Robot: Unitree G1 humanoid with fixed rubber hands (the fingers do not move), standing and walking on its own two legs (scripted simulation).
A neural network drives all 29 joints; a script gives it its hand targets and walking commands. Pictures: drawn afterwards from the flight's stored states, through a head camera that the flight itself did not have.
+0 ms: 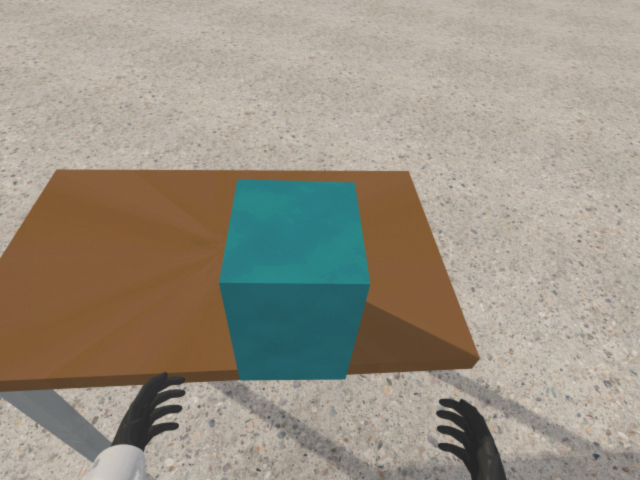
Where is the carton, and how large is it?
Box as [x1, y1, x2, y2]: [219, 179, 369, 379]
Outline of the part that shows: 237,179 219,284 239,378 344,379 369,286 368,272 354,182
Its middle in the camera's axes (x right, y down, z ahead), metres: -0.04 +0.06 +0.56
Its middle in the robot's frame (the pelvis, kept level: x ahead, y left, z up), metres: +0.37 +0.03 +0.02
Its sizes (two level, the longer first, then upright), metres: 0.175 0.161 0.245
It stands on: a table, 0.68 m high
